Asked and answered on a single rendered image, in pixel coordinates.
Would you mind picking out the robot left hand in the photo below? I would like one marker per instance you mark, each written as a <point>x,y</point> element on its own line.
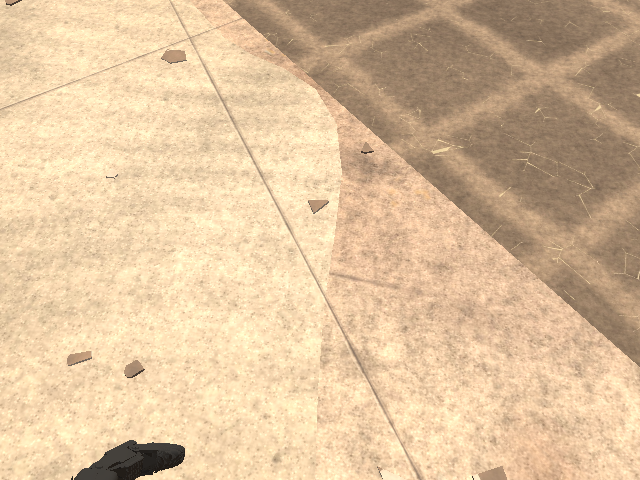
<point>130,460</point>

